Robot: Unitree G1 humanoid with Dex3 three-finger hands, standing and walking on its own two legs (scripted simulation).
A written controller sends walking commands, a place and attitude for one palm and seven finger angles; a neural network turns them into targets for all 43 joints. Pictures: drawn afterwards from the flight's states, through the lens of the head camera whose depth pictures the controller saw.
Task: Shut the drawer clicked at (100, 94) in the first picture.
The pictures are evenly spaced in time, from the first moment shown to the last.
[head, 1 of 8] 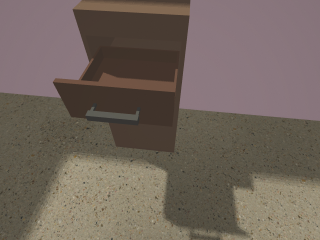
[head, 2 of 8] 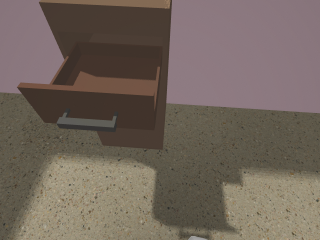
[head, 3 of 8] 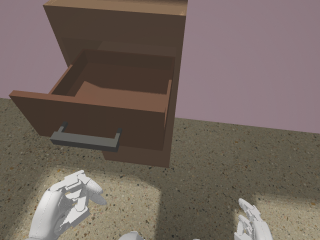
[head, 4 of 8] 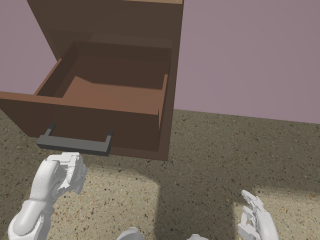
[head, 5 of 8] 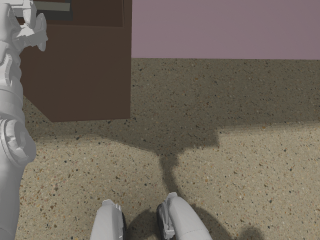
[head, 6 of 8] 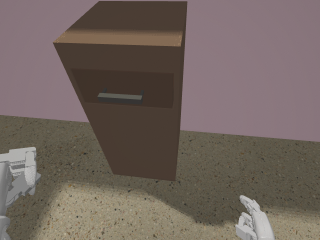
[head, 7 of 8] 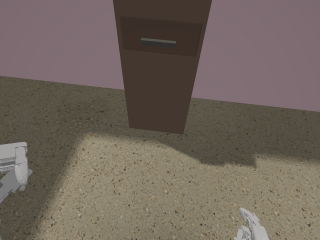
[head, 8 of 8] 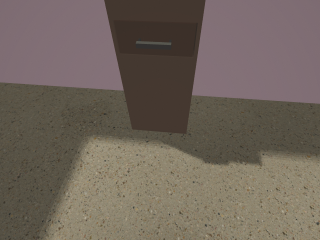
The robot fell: no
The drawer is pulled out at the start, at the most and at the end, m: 0.30 0.30 0.00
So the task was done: yes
